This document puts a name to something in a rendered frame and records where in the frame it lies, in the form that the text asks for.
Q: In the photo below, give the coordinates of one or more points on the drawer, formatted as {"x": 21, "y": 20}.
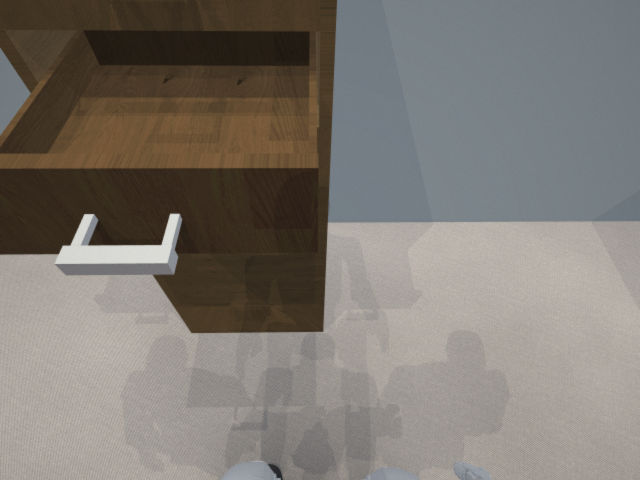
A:
{"x": 132, "y": 126}

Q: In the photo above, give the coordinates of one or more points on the cabinet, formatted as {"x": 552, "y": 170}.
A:
{"x": 212, "y": 292}

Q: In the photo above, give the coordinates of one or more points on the handle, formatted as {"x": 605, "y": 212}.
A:
{"x": 81, "y": 259}

